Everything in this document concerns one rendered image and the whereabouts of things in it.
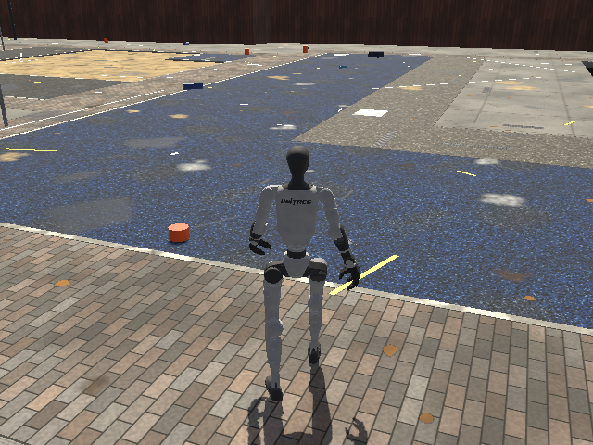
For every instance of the robot right upper arm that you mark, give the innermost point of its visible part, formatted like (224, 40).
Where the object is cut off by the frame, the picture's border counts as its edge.
(326, 196)

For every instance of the robot torso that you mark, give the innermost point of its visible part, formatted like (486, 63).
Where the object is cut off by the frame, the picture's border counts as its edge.
(296, 213)

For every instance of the left robot shin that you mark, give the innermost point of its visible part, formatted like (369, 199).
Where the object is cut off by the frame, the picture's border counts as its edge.
(274, 352)

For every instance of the robot left upper arm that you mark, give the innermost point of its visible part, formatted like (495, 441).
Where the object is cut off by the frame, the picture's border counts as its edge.
(267, 195)

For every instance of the right robot forearm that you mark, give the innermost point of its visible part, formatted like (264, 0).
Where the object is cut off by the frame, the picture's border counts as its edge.
(345, 250)

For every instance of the left robot hand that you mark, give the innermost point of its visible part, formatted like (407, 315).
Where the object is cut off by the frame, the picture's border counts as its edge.
(259, 251)

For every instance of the right robot hand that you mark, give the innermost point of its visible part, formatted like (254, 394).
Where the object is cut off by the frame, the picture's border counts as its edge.
(355, 275)

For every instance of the left robot forearm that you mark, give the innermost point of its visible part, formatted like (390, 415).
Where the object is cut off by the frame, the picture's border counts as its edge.
(254, 238)

